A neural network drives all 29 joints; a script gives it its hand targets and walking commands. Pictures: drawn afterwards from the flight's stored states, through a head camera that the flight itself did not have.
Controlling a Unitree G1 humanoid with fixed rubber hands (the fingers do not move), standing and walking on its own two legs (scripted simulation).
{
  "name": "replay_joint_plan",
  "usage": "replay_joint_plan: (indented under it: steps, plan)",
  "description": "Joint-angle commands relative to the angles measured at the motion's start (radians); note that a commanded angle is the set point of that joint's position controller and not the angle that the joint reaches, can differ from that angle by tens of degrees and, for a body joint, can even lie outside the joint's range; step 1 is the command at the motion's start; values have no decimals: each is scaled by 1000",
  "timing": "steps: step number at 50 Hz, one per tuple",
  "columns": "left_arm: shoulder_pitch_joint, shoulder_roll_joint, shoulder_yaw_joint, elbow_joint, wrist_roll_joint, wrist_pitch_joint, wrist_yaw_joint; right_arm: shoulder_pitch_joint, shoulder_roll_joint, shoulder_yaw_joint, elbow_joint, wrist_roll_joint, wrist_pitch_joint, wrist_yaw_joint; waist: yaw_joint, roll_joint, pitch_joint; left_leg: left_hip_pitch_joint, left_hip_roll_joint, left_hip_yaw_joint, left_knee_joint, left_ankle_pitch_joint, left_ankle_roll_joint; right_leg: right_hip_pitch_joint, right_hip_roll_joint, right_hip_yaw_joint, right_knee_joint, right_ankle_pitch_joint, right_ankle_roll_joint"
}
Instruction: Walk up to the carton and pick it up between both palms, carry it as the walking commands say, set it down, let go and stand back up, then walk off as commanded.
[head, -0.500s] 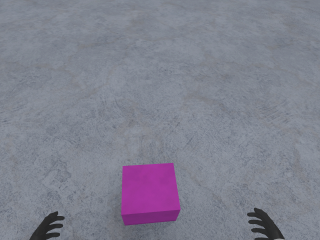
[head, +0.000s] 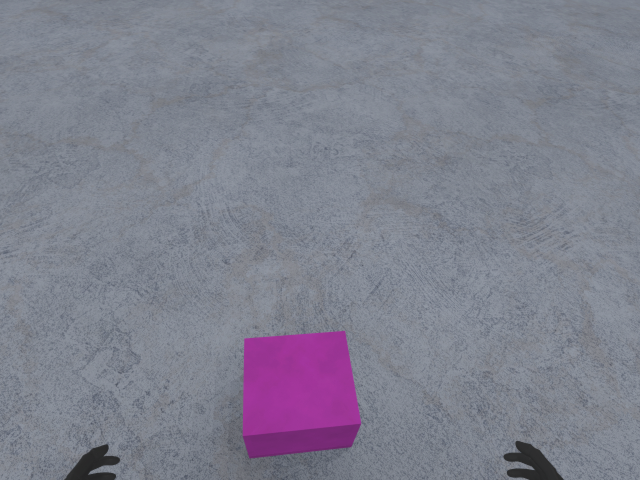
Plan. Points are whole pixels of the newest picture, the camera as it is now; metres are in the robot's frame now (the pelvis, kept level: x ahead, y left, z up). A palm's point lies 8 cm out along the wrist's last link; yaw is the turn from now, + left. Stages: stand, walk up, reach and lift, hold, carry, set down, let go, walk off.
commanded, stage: stand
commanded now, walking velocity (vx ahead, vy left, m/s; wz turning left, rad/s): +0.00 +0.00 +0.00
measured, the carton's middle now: (298, 393) +0.47 +0.01 -0.67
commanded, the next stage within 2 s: walk off in 1.10 s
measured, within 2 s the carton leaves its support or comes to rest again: neither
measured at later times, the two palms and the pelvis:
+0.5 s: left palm out of the picture +0.08 +0.30 -0.10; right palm out of the picture +0.08 -0.31 -0.09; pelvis -0.02 +0.00 +0.00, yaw +0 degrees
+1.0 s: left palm out of the picture +0.07 +0.31 -0.10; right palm out of the picture +0.07 -0.31 -0.09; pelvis -0.02 +0.00 +0.01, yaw +0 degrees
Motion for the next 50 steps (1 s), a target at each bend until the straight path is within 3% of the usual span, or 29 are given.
replay_joint_plan:
  steps: [1, 23, 50]
  plan:
    - [-28, 149, 31, -40, -1, -14, 4, -37, -173, -38, -38, 1, -14, -4, 2, 24, -32, 13, 88, -82, -69, 289, 12, -5, -67, 57, -51, 243, -19]
    - [-37, 176, 18, 70, -8, -22, 1, -69, -194, -26, 69, 8, -19, 1, 4, 20, -2, 17, 97, -94, -126, 200, 17, -8, -84, 75, -107, 177, -27]
    - [-62, 190, 14, 144, -15, -23, -3, -81, -205, -15, 130, 14, -23, 2, 6, 21, -3, 27, 107, -100, -147, 203, 22, 2, -95, 81, -129, 182, -34]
